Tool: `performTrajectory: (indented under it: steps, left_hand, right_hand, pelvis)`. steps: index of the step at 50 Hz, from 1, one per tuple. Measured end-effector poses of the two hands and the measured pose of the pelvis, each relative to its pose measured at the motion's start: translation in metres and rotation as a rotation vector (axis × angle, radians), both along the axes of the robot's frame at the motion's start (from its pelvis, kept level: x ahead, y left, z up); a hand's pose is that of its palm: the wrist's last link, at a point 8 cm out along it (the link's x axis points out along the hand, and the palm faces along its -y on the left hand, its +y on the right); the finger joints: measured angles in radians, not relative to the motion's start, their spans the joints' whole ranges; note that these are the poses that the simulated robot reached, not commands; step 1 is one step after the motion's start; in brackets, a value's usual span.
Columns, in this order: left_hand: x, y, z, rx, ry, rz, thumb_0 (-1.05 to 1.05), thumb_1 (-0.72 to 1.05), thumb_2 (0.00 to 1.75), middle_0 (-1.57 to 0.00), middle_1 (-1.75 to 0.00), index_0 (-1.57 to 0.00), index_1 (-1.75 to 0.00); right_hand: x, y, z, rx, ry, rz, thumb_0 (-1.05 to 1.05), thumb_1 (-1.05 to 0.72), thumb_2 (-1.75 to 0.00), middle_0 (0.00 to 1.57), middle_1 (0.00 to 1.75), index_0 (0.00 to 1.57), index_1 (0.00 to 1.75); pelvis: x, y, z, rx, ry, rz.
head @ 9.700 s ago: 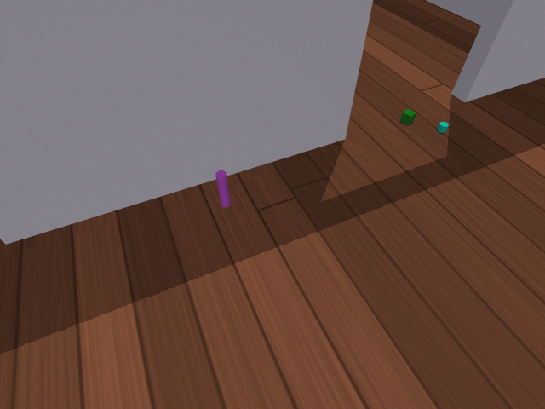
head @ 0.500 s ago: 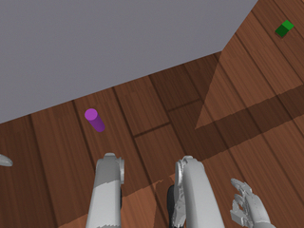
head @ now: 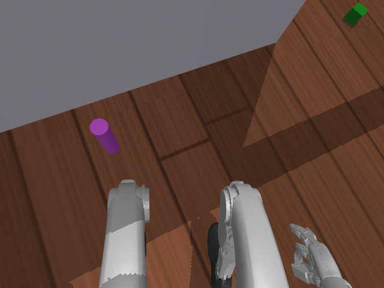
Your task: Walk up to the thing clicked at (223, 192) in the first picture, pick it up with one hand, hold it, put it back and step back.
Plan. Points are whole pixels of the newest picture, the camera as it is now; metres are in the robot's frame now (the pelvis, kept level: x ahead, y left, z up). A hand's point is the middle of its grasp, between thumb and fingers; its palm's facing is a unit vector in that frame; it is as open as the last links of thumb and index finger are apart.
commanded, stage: go down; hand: left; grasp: from the side
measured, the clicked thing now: (106, 138) +0.47 +0.25 -0.32
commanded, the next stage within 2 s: approach in 0.68 s
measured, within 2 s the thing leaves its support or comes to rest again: neither
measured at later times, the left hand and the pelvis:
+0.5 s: hand out of the picture +0.38 +0.42 -0.02, palm faces +0.17 -0.98 -0.10, open 17.5 cm; pelvis -0.01 +0.00 -0.03, yaw -1 degrees
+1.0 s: hand out of the picture +0.39 +0.42 -0.05, palm faces +0.19 -0.98 -0.04, open 17.6 cm; pelvis +0.00 +0.00 -0.06, yaw -2 degrees
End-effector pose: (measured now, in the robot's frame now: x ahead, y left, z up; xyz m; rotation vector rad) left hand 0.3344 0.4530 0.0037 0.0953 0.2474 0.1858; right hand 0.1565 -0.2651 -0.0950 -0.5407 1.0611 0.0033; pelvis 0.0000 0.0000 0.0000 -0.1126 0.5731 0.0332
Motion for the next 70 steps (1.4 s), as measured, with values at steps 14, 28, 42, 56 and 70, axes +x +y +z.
performTrajectory:
  steps: [14, 28, 42, 56, 70]
  left_hand:
    - [0.010, 0.008, -0.011, -0.002, -0.036, -0.001, -0.01, -0.55, 0.06, -0.05, -0.05, -0.05, -0.06]
    - [0.018, 0.012, -0.019, -0.010, -0.068, -0.007, -0.01, -0.54, 0.07, -0.05, -0.06, -0.04, -0.07]
    - [0.022, 0.023, -0.025, -0.012, -0.090, -0.010, -0.01, -0.54, 0.07, -0.06, -0.06, -0.04, -0.07]
    - [0.038, -0.001, -0.121, -0.119, -0.148, 0.007, -0.01, -0.59, 0.03, -0.08, -0.07, -0.06, -0.09]
    - [0.062, -0.060, -0.239, -0.118, -0.134, -0.073, -0.02, -0.60, 0.04, -0.08, -0.09, -0.06, -0.11]
  right_hand:
    - [-0.016, -0.002, -0.019, -0.013, 0.028, -0.004, 0.00, -0.91, -0.90, 0.21, 0.30, 0.21, 0.30]
    - [-0.024, -0.006, -0.028, -0.029, 0.046, -0.001, 0.00, -0.91, -0.90, 0.21, 0.30, 0.21, 0.30]
    - [-0.019, -0.002, -0.031, -0.041, 0.054, 0.012, 0.00, -0.91, -0.90, 0.21, 0.30, 0.20, 0.30]
    - [-0.016, -0.002, -0.050, -0.092, 0.082, 0.120, 0.00, -0.90, -0.90, 0.21, 0.30, 0.20, 0.30]
    - [-0.035, 0.003, -0.069, -0.217, 0.219, 0.216, 0.00, -0.91, -0.90, 0.21, 0.30, 0.21, 0.30]
  pelvis:
    - [-0.004, 0.000, -0.023, -0.007, -0.013, -0.003]
    - [-0.006, 0.000, -0.036, -0.012, -0.019, -0.009]
    - [-0.003, 0.004, -0.042, -0.026, -0.013, -0.009]
    - [-0.007, 0.005, -0.078, -0.050, -0.067, -0.034]
    - [-0.012, 0.011, -0.120, -0.108, -0.190, -0.070]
